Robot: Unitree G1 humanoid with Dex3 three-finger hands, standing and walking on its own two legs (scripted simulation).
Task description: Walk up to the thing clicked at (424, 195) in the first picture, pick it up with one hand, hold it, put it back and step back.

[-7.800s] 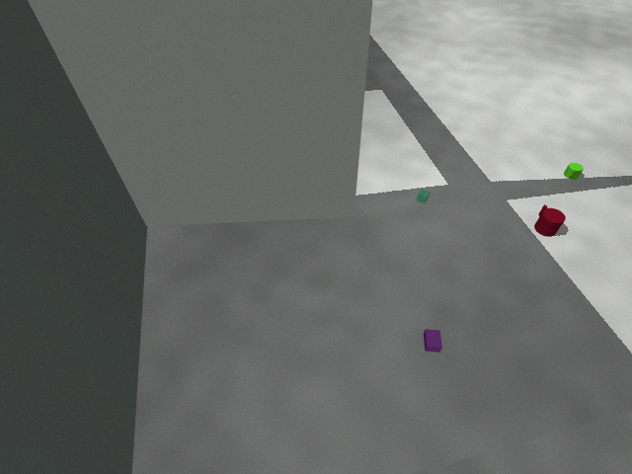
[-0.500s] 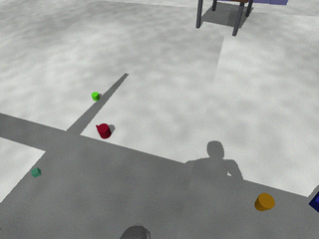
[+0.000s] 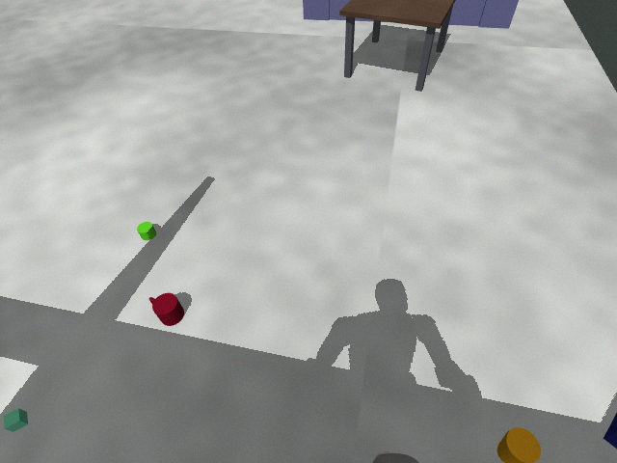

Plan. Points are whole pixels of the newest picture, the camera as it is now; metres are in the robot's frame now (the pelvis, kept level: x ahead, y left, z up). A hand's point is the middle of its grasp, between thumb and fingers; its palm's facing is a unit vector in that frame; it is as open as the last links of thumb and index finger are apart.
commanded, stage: walk up
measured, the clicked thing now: (16, 420) +0.42 +0.93 -0.73
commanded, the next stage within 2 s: stand in 1.02 s
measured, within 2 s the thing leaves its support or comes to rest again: neither
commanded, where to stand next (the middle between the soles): +0.15 +0.01 m, yaw +1 degrees
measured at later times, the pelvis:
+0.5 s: pelvis +0.07 +0.02 +0.01, yaw +1 degrees
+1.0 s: pelvis +0.08 +0.01 +0.03, yaw +1 degrees
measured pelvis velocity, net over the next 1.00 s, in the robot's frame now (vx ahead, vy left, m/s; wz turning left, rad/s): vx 0.08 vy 0.01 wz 0.02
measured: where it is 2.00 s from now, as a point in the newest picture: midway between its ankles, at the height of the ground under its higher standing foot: outside the picture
